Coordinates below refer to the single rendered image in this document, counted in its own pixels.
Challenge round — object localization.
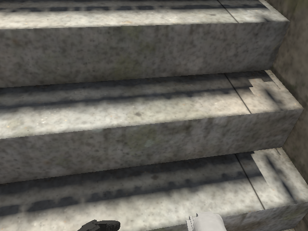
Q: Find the right robot thigh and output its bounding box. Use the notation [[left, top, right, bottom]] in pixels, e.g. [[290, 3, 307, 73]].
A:
[[186, 211, 227, 231]]

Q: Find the robot left hand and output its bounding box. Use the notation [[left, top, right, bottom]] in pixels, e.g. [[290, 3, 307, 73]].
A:
[[77, 219, 120, 231]]

